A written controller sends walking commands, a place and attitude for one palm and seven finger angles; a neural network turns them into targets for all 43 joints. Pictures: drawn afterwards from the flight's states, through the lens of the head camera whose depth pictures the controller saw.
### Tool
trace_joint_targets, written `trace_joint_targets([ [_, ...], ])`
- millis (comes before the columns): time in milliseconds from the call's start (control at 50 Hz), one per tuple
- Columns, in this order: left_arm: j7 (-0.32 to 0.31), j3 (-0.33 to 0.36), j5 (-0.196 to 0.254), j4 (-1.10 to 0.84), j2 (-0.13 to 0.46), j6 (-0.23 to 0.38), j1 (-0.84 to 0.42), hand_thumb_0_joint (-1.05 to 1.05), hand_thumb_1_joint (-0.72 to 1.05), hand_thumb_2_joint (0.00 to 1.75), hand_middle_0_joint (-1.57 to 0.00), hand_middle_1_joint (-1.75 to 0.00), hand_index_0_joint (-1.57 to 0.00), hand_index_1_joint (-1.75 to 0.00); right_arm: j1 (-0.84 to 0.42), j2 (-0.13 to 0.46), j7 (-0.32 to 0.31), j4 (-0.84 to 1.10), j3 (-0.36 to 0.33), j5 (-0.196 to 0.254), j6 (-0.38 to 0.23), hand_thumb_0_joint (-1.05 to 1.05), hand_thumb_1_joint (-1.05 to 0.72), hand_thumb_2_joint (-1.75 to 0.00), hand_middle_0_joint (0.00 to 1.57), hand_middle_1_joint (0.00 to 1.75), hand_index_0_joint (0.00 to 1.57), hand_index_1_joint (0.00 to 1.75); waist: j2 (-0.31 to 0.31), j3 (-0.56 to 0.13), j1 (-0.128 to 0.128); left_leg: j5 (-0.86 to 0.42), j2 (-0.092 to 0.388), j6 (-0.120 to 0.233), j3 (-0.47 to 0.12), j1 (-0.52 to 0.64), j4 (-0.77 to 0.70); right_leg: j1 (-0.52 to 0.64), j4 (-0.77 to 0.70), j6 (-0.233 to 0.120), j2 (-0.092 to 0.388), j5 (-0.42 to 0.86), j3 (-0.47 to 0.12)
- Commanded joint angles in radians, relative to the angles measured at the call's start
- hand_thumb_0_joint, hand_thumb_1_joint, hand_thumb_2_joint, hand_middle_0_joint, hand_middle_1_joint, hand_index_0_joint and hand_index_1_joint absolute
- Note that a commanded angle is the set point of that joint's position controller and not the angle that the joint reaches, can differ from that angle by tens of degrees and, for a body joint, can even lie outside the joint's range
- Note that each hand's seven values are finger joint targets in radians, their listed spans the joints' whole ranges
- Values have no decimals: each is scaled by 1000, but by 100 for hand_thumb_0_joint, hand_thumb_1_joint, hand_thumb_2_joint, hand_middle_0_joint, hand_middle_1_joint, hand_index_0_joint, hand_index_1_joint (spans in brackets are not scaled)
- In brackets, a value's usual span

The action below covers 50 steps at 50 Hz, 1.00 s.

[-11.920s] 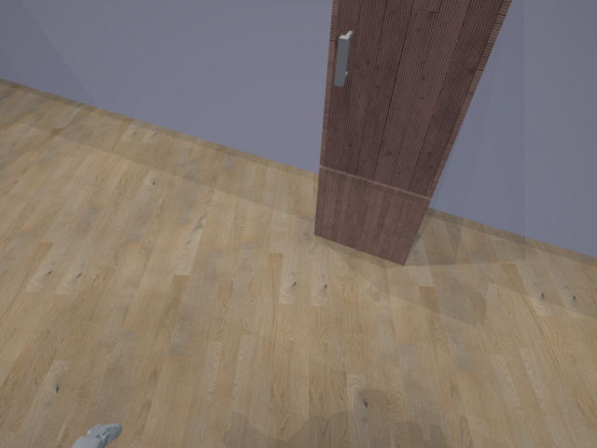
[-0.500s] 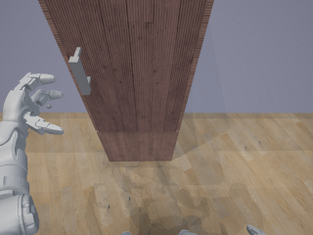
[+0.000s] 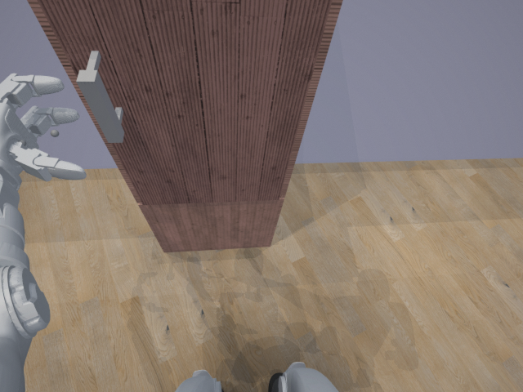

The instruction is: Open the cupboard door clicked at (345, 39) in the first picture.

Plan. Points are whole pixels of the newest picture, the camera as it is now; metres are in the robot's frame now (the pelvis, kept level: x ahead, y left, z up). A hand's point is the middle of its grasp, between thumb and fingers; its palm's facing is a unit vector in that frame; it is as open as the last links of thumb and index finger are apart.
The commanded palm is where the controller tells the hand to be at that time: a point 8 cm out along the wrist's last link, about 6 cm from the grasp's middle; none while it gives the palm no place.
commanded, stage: move the hooked fingers beside the handle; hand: left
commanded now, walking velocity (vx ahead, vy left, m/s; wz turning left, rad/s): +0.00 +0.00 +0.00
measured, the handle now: (105, 99) +0.54 +0.22 +0.09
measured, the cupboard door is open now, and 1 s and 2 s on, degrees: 0 0 0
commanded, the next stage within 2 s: slide the fingers in behind the handle in 1.56 s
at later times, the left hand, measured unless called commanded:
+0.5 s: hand (59, 119) +0.50 +0.28 +0.09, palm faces +0.02 -1.00 -0.02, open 14.0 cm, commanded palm +0.47 +0.32 +0.09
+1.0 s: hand (53, 116) +0.49 +0.28 +0.10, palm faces +0.03 -1.00 -0.01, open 14.0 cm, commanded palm +0.47 +0.32 +0.09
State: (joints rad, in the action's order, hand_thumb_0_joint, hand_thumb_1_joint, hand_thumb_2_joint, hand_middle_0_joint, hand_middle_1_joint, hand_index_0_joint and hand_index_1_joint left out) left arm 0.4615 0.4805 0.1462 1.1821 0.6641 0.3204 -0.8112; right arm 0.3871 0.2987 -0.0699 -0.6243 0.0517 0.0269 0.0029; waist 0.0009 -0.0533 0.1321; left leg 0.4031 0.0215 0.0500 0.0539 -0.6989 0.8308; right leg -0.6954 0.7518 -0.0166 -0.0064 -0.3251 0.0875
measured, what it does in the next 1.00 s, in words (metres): stands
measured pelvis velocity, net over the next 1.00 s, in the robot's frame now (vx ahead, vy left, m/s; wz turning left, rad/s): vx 0.00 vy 0.00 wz -0.01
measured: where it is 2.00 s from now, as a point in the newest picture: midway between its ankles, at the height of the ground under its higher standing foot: outside the picture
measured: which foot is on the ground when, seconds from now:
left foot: down 0.00-1.00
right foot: down 0.00-1.00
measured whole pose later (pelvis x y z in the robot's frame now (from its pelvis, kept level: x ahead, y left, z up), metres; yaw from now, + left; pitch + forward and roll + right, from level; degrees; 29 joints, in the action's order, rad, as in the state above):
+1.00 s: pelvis +0.00 +0.00 -0.01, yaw +0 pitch +18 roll -3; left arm 0.48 0.49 0.13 1.23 0.73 0.33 -0.89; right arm 0.37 0.30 -0.06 -0.59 0.06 0.02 0.09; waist 0.00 -0.07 0.15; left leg 0.43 0.04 0.04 0.04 -0.76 0.88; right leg -0.75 0.78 -0.02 -0.02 -0.34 0.10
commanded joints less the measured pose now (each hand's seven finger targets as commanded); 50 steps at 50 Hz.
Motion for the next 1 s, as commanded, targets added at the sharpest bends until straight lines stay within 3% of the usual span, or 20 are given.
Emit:
trace_joint_targets([
  [0,-1,59,9,-187,360,84,-481,0,-50,30,-30,-120,-30,-120,148,191,-13,48,-67,-12,-11,0,-90,-90,20,30,20,30,-170,-430,12,-395,11,-33,-121,291,-80,110,-42,-7,-31,222,-55],
  [60,4,76,3,-156,401,75,-496,0,-50,30,-30,-120,-30,-120,167,196,-14,48,-64,-15,5,0,-90,-90,20,30,20,30,-142,-447,18,-412,10,-24,-119,258,-67,137,-33,-7,-34,254,-58],
  [100,12,63,-6,-137,396,61,-489,0,-50,30,-30,-120,-30,-120,171,195,-12,51,-62,-13,15,0,-90,-90,20,30,20,30,-179,-443,20,-420,11,-26,-113,258,-64,118,-34,-5,-33,257,-58],
  [160,16,68,-11,-96,422,44,-519,0,-50,30,-30,-120,-30,-120,189,202,-14,49,-60,-16,28,0,-90,-90,20,30,20,30,-138,-419,37,-400,13,-18,-115,221,-55,112,-34,-4,-37,253,-57],
  [180,18,82,-17,-112,452,45,-531,0,-50,30,-30,-120,-30,-120,195,204,-15,55,-61,-16,33,0,-90,-90,20,30,20,30,-160,-445,31,-420,13,-20,-112,225,-54,120,-32,-1,-36,269,-61],
  [220,22,84,-12,-150,434,52,-508,0,-50,30,-30,-120,-30,-120,211,200,-8,59,-67,-22,39,0,-90,-90,20,30,20,30,-194,-513,21,-501,17,-27,-116,288,-44,116,-25,-2,-39,303,-55],
  [280,31,98,2,-166,425,58,-433,0,-50,30,-30,-120,-30,-120,218,198,4,68,-71,-26,54,0,-90,-90,20,30,20,30,-197,-539,3,-595,26,-35,-114,316,-32,125,-16,-2,-46,350,-51],
  [300,33,118,3,-152,439,53,-383,0,-50,30,-30,-120,-30,-120,219,199,6,75,-76,-25,59,0,-90,-90,20,30,20,30,-182,-529,-10,-597,25,-33,-114,299,-34,139,-18,-4,-47,353,-50],
  [320,38,87,9,-135,396,42,-374,0,-50,30,-30,-120,-30,-120,214,196,9,78,-73,-21,66,0,-90,-90,20,30,20,30,-158,-490,5,-566,25,-26,-104,280,-40,130,-26,0,-48,349,-48],
  [340,38,109,13,-145,417,37,-374,0,-50,30,-30,-120,-30,-120,212,198,8,80,-76,-21,71,0,-90,-90,20,30,20,30,-137,-477,0,-539,22,-21,-99,247,-44,153,-28,1,-46,354,-50],
  [380,39,124,15,-197,440,40,-391,0,-50,30,-30,-120,-30,-120,210,199,10,92,-78,-20,77,0,-90,-90,20,30,20,30,-172,-499,-9,-567,20,-23,-100,269,-47,164,-24,-2,-47,374,-50],
  [500,10,117,30,-329,385,81,-362,0,-50,30,-30,-120,-30,-120,196,183,21,95,-89,-21,83,0,-90,-90,20,30,20,30,-240,-528,-13,-693,32,-43,-116,401,-37,113,-29,-5,-57,365,-43],
  [560,11,78,52,-347,317,82,-370,0,-50,30,-30,-120,-30,-120,183,179,23,88,-88,-18,82,0,-90,-90,20,30,20,30,-227,-515,-2,-702,35,-44,-123,426,-37,103,-35,-7,-60,357,-38],
  [600,14,52,47,-284,288,58,-348,0,-50,30,-30,-120,-30,-120,174,179,21,76,-86,-15,84,0,-90,-90,20,30,20,30,-197,-454,7,-647,34,-42,-121,397,-47,81,-47,-2,-55,325,-34],
  [640,13,13,34,-183,258,24,-363,0,-50,30,-30,-120,-30,-120,162,179,16,73,-76,-11,84,0,-90,-90,20,30,20,30,-129,-346,28,-477,21,-21,-106,281,-63,85,-55,0,-49,285,-35],
  [680,6,20,22,-129,292,7,-387,0,-50,30,-30,-120,-30,-120,153,185,7,80,-69,-7,81,0,-90,-90,20,30,20,30,-104,-304,33,-383,11,-12,-98,212,-71,100,-55,-1,-42,266,-43],
  [740,-17,39,-6,-171,351,36,-466,0,-50,30,-30,-120,-30,-120,154,185,1,87,-65,-11,69,0,-90,-90,20,30,20,30,-133,-365,31,-350,6,-13,-103,203,-62,112,-41,-3,-36,244,-55],
  [820,-19,85,3,-278,399,123,-512,0,-50,30,-30,-120,-30,-120,153,180,4,85,-69,-20,59,0,-90,-90,20,30,20,30,-237,-556,8,-525,15,-39,-116,343,-21,130,-4,-8,-43,318,-60],
  [920,25,50,14,-119,360,61,-438,0,-50,30,-30,-120,-30,-120,149,188,1,73,-61,-9,65,0,-90,-90,20,30,20,30,-146,-429,25,-422,12,-19,-106,234,-37,128,-26,-2,-42,291,-56],
  [980,35,3,0,-92,325,17,-429,0,-50,30,-30,-120,-30,-120,151,188,-3,84,-57,-7,68,0,-90,-90,20,30,20,30,-167,-379,26,-379,7,-16,-105,204,-50,100,-32,-3,-37,260,-52],
])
